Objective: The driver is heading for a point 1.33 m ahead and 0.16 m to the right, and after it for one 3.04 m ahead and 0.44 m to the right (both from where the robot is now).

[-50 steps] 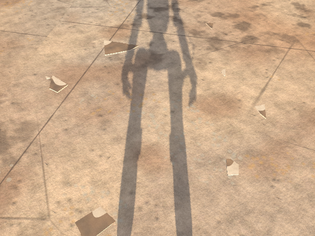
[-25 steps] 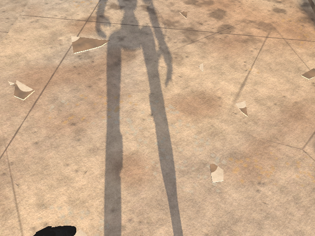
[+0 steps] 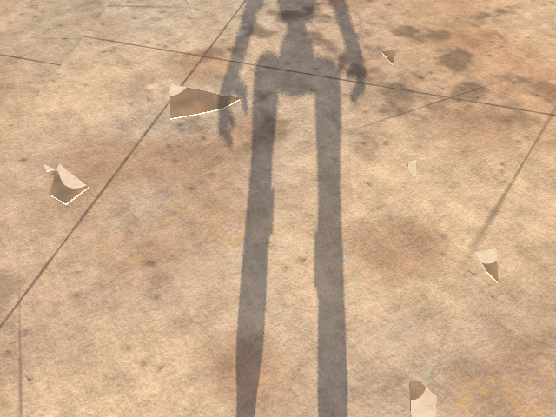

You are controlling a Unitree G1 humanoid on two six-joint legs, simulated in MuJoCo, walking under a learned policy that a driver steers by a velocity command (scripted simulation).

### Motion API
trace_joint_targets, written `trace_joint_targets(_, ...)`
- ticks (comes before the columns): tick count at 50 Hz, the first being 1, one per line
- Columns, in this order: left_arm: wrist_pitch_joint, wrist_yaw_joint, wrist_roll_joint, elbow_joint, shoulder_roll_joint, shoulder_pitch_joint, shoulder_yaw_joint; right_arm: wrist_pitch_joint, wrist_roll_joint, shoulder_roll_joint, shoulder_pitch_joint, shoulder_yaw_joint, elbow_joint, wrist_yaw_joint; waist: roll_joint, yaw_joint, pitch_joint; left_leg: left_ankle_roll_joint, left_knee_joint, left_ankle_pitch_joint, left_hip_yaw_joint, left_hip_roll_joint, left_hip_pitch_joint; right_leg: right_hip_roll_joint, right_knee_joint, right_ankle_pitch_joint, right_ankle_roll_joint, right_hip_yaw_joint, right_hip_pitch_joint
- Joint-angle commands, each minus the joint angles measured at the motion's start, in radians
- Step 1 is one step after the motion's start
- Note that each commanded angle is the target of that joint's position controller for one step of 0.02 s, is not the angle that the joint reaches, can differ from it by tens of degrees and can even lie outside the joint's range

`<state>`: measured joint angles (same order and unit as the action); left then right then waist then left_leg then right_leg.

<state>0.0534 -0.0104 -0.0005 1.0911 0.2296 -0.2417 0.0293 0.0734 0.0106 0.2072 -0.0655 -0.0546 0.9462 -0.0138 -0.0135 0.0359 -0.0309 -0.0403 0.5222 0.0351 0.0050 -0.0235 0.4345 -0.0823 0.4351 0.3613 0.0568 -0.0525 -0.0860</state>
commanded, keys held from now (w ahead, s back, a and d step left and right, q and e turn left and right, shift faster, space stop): no key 0.16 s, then w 0.84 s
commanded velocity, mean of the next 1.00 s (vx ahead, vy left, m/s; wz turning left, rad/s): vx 0.32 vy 0.00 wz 0.00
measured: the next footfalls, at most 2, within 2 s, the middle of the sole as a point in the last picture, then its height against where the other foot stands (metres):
right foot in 0.88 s outside the picture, level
left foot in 1.46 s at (258, 299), level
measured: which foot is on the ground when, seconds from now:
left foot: down 0.00-0.88, up 0.90-1.00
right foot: down 0.00-0.40, up 0.42-0.86, down 0.88-1.00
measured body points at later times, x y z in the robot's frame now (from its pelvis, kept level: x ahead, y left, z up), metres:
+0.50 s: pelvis +0.12 +0.02 +0.00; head +0.13 +0.03 +0.45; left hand +0.13 +0.28 -0.15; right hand +0.18 -0.25 -0.13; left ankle +0.10 +0.10 -0.73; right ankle +0.00 -0.10 -0.65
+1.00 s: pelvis +0.35 -0.05 +0.00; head +0.37 -0.06 +0.45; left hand +0.48 +0.21 -0.12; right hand +0.35 -0.32 -0.15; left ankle +0.21 +0.09 -0.63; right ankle +0.42 -0.14 -0.73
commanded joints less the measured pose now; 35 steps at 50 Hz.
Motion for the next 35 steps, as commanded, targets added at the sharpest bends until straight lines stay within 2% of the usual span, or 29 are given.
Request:
trace_joint_targets(1, 0.0, -0.002, 0.014, 0.018, 0.034, -0.191, -0.004, -0.017, 0.01, 0.123, -0.178, -0.023, 0.015, -0.004, -0.152, -0.023, 0.265, -0.245, 0.01, -0.799, -0.24, -0.26, -0.519, 0.08, 0.245, -0.111, -0.05, 0.046, -0.207)
trace_joint_targets(2, -0.017, -0.003, 0.003, 0.006, 0.041, -0.139, -0.002, -0.027, 0.001, 0.08, -0.156, -0.007, 0.017, -0.001, -0.157, -0.024, 0.24, -0.262, -0.034, -0.659, -0.293, -0.283, -0.461, 0.071, 0.269, 0.109, -0.065, 0.054, -0.221)
trace_joint_targets(3, -0.036, -0.008, -0.005, -0.01, 0.056, -0.09, 0.002, -0.033, -0.001, 0.083, -0.099, 0.0, 0.008, 0.001, -0.147, -0.011, 0.194, -0.24, -0.075, -0.485, -0.304, -0.271, -0.382, 0.078, 0.255, 0.19, -0.067, 0.067, -0.225)
trace_joint_targets(4, -0.055, -0.014, -0.003, -0.008, 0.058, -0.083, 0.003, -0.039, 0.001, 0.1, -0.04, 0.001, -0.006, 0.0, -0.127, 0.013, 0.164, -0.208, -0.104, -0.323, -0.301, -0.257, -0.306, 0.092, 0.19, 0.139, -0.065, 0.072, -0.198)
trace_joint_targets(5, -0.072, -0.017, 0.004, 0.004, 0.054, -0.099, 0.002, -0.045, -0.003, 0.123, 0.025, -0.003, -0.022, -0.001, -0.105, 0.043, 0.133, -0.157, -0.122, -0.184, -0.259, -0.217, -0.21, 0.103, 0.076, 0.015, -0.057, 0.069, -0.128)
trace_joint_targets(6, -0.085, -0.017, 0.016, 0.006, 0.064, -0.09, 0.002, -0.05, -0.013, 0.141, 0.054, -0.01, -0.031, -0.001, -0.087, 0.046, 0.099, -0.097, -0.128, -0.004, -0.199, -0.157, -0.139, 0.104, -0.011, -0.079, -0.043, 0.07, -0.081)
trace_joint_targets(7, -0.091, -0.015, 0.019, 0.007, 0.093, -0.079, 0.005, -0.055, -0.018, 0.143, 0.044, -0.013, -0.032, -0.002, -0.042, 0.018, 0.056, -0.052, -0.129, 0.16, -0.135, -0.099, -0.113, 0.12, -0.048, -0.05, -0.023, 0.08, -0.114)
trace_joint_targets(8, -0.085, -0.012, 0.01, 0.012, 0.113, -0.066, 0.008, -0.057, -0.017, 0.129, 0.036, -0.011, -0.034, -0.004, 0.028, -0.008, 0.01, -0.025, -0.111, 0.211, -0.074, -0.045, -0.166, 0.127, -0.061, 0.055, 0.002, 0.097, -0.213)
trace_joint_targets(9, -0.072, -0.012, 0.006, 0.011, 0.092, -0.058, 0.003, -0.055, -0.013, 0.121, 0.015, -0.01, -0.017, -0.009, 0.035, -0.011, 0.012, -0.015, -0.08, 0.233, -0.055, -0.02, -0.208, 0.133, -0.095, 0.125, 0.015, 0.107, -0.236)
trace_joint_targets(10, -0.06, -0.013, 0.003, 0.01, 0.101, -0.054, 0.007, -0.05, -0.019, 0.122, 0.002, -0.013, -0.007, -0.015, 0.054, -0.015, 0.007, -0.018, -0.036, 0.254, -0.031, 0.004, -0.219, 0.146, -0.121, 0.157, 0.028, 0.125, -0.239)
trace_joint_targets(11, -0.047, -0.014, -0.002, 0.003, 0.132, -0.046, 0.018, -0.043, -0.023, 0.12, -0.007, -0.016, 0.0, -0.019, 0.081, -0.017, -0.003, -0.024, 0.019, 0.278, -0.002, 0.027, -0.202, 0.166, -0.144, 0.178, 0.049, 0.157, -0.229)
trace_joint_targets(13, -0.02, -0.015, -0.01, -0.007, 0.159, -0.063, 0.03, -0.02, -0.023, 0.113, 0.022, -0.016, -0.006, -0.012, 0.126, 0.002, -0.059, -0.029, 0.107, 0.277, 0.038, 0.056, -0.03, 0.261, -0.179, 0.141, 0.108, 0.277, -0.122)
trace_joint_targets(15, 0.003, -0.016, -0.018, 0.0, 0.164, -0.1, 0.039, 0.009, -0.028, 0.1, 0.053, -0.015, -0.023, 0.005, 0.146, 0.01, -0.093, -0.043, 0.152, 0.254, 0.047, 0.028, 0.123, 0.356, -0.151, -0.04, 0.155, 0.354, 0.011)
trace_joint_targets(16, 0.011, -0.016, -0.02, 0.004, 0.155, -0.121, 0.039, 0.022, -0.031, 0.095, 0.058, -0.014, -0.026, 0.014, 0.146, 0.013, -0.094, -0.05, 0.167, 0.25, 0.048, 0.015, 0.161, 0.377, -0.123, -0.151, 0.164, 0.36, 0.06)
trace_joint_targets(18, 0.018, -0.013, -0.022, -0.001, 0.146, -0.127, 0.038, 0.039, -0.039, 0.091, 0.021, -0.017, -0.018, 0.032, 0.136, -0.01, -0.074, -0.064, 0.155, 0.225, 0.058, 0.008, 0.123, 0.369, -0.053, -0.336, 0.154, 0.317, 0.083)
trace_joint_targets(19, 0.018, -0.009, -0.02, -0.021, 0.143, -0.08, 0.036, 0.045, -0.043, 0.104, -0.06, -0.025, 0.007, 0.039, 0.12, -0.059, -0.039, -0.08, 0.101, 0.166, 0.06, 0.023, -0.024, 0.313, 0.015, -0.451, 0.123, 0.245, 0.024)
trace_joint_targets(20, 0.021, -0.005, -0.015, -0.05, 0.136, -0.015, 0.032, 0.05, -0.046, 0.142, -0.201, -0.046, 0.053, 0.044, 0.071, -0.131, 0.03, -0.115, 0.034, 0.057, -0.013, 0.015, -0.275, 0.213, 0.182, -0.592, 0.071, 0.148, -0.104)
trace_joint_targets(21, 0.034, 0.002, -0.007, -0.085, 0.115, 0.027, 0.025, 0.048, -0.04, 0.235, -0.367, -0.073, 0.095, 0.043, -0.092, -0.182, 0.118, -0.189, -0.062, -0.041, -0.275, -0.122, -0.554, 0.091, 0.504, -0.501, 0.004, 0.052, -0.335)
trace_joint_targets(22, 0.052, 0.01, -0.005, -0.093, 0.05, -0.01, 0.008, 0.042, -0.028, 0.243, -0.442, -0.061, 0.112, 0.046, -0.267, -0.173, 0.181, -0.297, -0.199, -0.139, -0.612, -0.33, -0.737, 0.009, 0.786, 0.177, -0.032, 0.076, -0.596)
trace_joint_targets(23, 0.062, 0.017, -0.03, -0.111, 0.104, 0.042, 0.022, 0.048, -0.025, 0.172, -0.392, -0.033, 0.105, 0.047, -0.139, -0.143, 0.11, -0.288, -0.209, -0.093, -0.627, -0.357, -0.672, 0.063, 0.887, 0.212, -0.007, 0.168, -0.692)
trace_joint_targets(24, 0.061, 0.023, -0.052, -0.12, 0.114, 0.066, 0.027, 0.05, -0.024, 0.139, -0.308, -0.018, 0.083, 0.046, -0.076, -0.105, 0.041, -0.262, -0.22, -0.091, -0.515, -0.341, -0.589, 0.115, 0.894, 0.128, 0.011, 0.163, -0.72)
trace_joint_targets(25, 0.055, 0.022, -0.049, -0.121, 0.108, 0.072, 0.029, 0.051, -0.023, 0.124, -0.256, -0.006, 0.066, 0.049, -0.024, -0.079, 0.003, -0.234, -0.251, -0.096, -0.409, -0.304, -0.502, 0.158, 0.842, 0.046, 0.016, 0.139, -0.695)
trace_joint_targets(26, 0.047, 0.017, -0.037, -0.117, 0.11, 0.064, 0.038, 0.049, -0.022, 0.117, -0.227, 0.001, 0.055, 0.048, -0.014, -0.058, -0.016, -0.202, -0.285, -0.08, -0.327, -0.262, -0.44, 0.187, 0.764, -0.017, 0.012, 0.124, -0.652)
trace_joint_targets(27, 0.037, 0.015, -0.031, -0.114, 0.105, 0.05, 0.042, 0.043, -0.017, 0.116, -0.218, 0.005, 0.054, 0.044, -0.04, -0.042, -0.024, -0.178, -0.317, -0.061, -0.267, -0.222, -0.391, 0.199, 0.7, -0.056, 0.001, 0.109, -0.599)
trace_joint_targets(29, 0.027, 0.013, -0.022, -0.123, 0.084, 0.073, 0.044, 0.037, -0.01, 0.142, -0.255, 0.003, 0.063, 0.029, -0.056, -0.044, -0.033, -0.168, -0.357, -0.098, -0.197, -0.189, -0.365, 0.193, 0.6, -0.135, -0.029, 0.07, -0.576)
trace_joint_targets(31, 0.025, 0.01, -0.017, -0.155, 0.065, 0.149, 0.041, 0.031, -0.008, 0.169, -0.284, -0.002, 0.068, 0.012, -0.046, -0.058, -0.047, -0.165, -0.38, -0.12, -0.155, -0.178, -0.357, 0.188, 0.456, -0.213, -0.051, 0.053, -0.589)
trace_joint_targets(33, 0.026, 0.014, -0.017, -0.185, 0.042, 0.231, 0.032, 0.026, -0.009, 0.178, -0.299, -0.005, 0.069, 0.002, -0.055, -0.078, -0.057, -0.152, -0.395, -0.099, -0.113, -0.162, -0.334, 0.17, 0.303, -0.307, -0.058, 0.037, -0.552)
trace_joint_targets(35, 0.026, 0.021, -0.022, -0.204, 0.044, 0.292, 0.029, 0.025, -0.014, 0.184, -0.326, -0.01, 0.075, 0.0, -0.068, -0.096, -0.066, -0.147, -0.409, -0.046, -0.091, -0.159, -0.323, 0.15, 0.209, -0.369, -0.059, 0.022, -0.506)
